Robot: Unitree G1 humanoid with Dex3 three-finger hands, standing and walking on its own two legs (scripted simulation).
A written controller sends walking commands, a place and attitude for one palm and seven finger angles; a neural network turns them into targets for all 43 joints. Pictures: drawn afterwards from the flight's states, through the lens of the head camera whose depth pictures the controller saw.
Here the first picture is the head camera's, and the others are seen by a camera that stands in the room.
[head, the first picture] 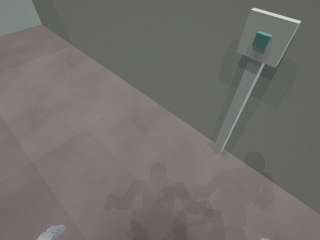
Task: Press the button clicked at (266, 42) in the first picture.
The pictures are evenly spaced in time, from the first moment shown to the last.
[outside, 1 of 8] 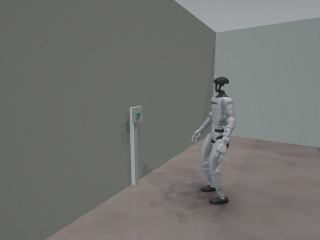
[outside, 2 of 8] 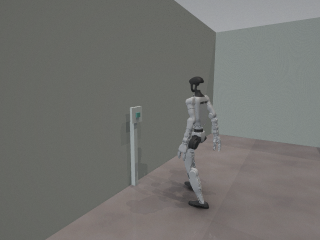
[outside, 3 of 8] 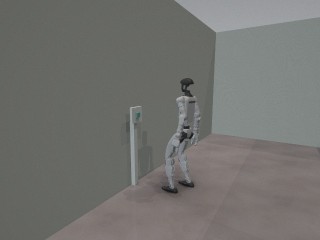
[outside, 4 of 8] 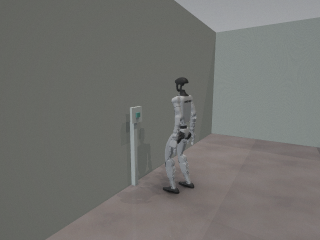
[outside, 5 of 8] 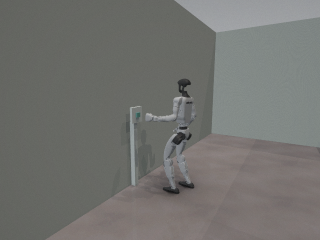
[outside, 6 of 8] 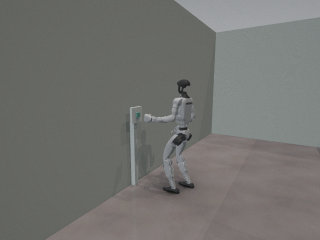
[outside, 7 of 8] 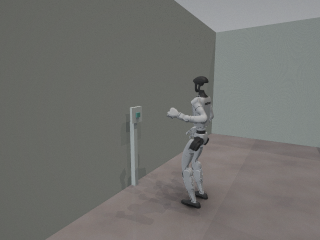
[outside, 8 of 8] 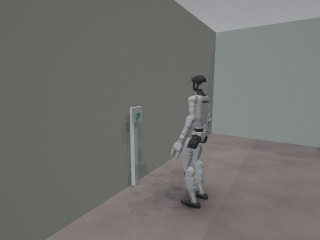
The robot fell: no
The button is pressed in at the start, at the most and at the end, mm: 0 9 0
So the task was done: yes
